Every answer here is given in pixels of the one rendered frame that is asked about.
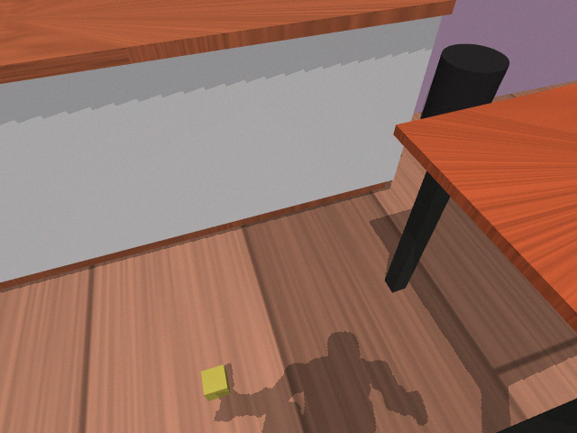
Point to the table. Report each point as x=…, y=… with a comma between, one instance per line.
x=511, y=166

